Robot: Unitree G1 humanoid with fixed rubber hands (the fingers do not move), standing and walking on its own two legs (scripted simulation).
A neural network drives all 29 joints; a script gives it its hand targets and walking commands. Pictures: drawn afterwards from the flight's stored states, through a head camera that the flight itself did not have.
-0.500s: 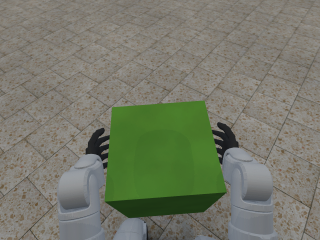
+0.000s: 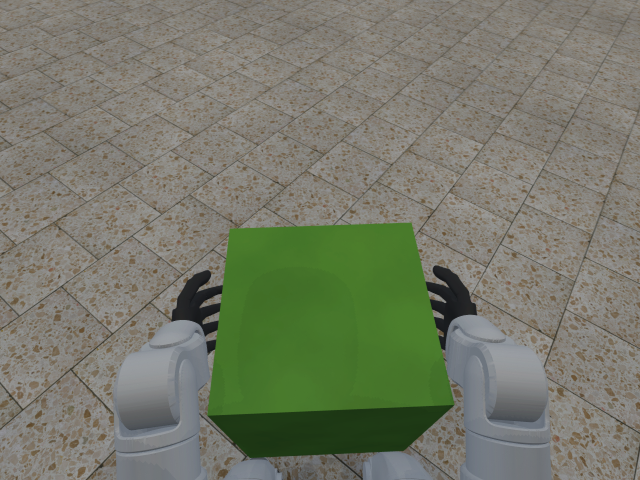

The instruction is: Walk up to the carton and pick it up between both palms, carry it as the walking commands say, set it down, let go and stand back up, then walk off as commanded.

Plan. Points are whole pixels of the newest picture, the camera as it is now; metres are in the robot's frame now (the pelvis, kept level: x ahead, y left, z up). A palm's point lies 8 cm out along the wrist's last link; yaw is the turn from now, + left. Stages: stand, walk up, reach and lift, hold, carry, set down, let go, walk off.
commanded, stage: carry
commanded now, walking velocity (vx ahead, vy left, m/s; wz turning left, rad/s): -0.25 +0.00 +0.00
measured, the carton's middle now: (324, 349) +0.27 +0.02 +0.01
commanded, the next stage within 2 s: none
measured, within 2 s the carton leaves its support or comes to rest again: neither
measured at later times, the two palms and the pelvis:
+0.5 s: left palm out of the picture +0.05 +0.10 +0.07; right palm out of the picture +0.06 -0.20 +0.09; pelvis -0.21 -0.06 +0.00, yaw -1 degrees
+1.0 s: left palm out of the picture -0.09 -0.04 +0.06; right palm out of the picture -0.09 -0.34 +0.08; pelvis -0.36 -0.19 +0.00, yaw -1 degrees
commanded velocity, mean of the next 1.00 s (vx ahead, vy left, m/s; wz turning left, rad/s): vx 0.00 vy -0.20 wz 0.00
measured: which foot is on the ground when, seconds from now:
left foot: down 0.00-0.14, up 0.16-0.32, down 0.34-0.66, up 0.68-0.84, down 0.86-1.00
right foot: up 0.00-0.08, down 0.10-0.36, up 0.38-0.62, down 0.64-0.88, up 0.90-1.00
